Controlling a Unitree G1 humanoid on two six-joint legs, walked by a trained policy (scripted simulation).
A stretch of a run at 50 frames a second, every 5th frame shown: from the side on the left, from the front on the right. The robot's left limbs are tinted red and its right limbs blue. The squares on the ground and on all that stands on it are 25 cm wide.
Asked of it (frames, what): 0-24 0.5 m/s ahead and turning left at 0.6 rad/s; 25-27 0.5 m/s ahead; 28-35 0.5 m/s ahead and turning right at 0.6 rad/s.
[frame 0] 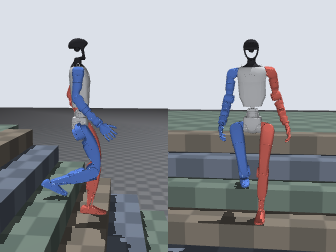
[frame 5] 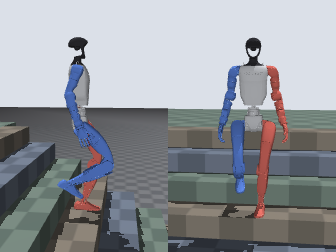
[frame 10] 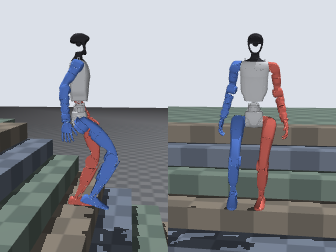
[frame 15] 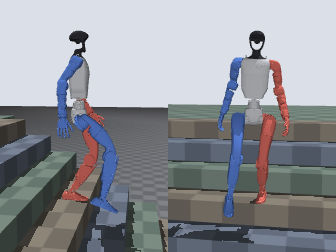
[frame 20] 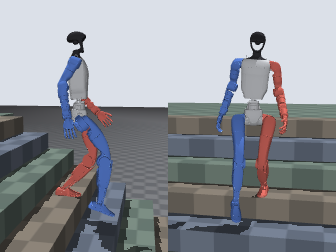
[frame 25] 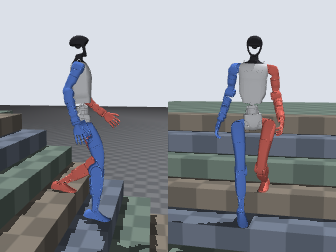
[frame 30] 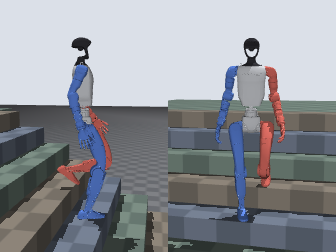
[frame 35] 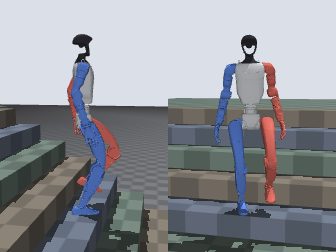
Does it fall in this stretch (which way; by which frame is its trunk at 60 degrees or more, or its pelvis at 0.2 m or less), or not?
no
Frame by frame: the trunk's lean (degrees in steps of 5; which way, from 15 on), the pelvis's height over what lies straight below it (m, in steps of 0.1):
0: 5, 0.8
5: 0, 0.8
10: 0, 0.7
15: 5, 0.7
20: 5, 0.7
25: 5, 0.8
30: 5, 0.8
35: 0, 0.8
